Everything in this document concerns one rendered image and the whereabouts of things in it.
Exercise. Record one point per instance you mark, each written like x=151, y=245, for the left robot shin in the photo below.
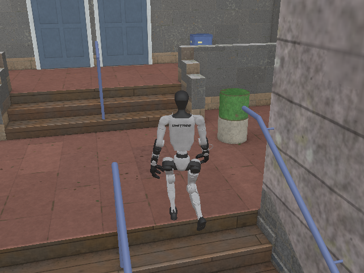
x=171, y=194

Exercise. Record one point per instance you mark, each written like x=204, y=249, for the robot left upper arm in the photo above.
x=164, y=120

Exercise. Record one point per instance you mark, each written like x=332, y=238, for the left robot hand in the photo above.
x=154, y=170

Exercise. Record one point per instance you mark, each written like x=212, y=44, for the robot left forearm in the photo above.
x=155, y=154

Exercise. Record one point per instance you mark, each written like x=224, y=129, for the right robot hand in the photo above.
x=206, y=158

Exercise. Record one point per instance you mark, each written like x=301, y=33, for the robot right upper arm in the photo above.
x=199, y=120

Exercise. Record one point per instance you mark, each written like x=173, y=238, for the robot right foot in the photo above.
x=201, y=223

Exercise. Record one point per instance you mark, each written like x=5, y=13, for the robot right forearm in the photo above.
x=205, y=148

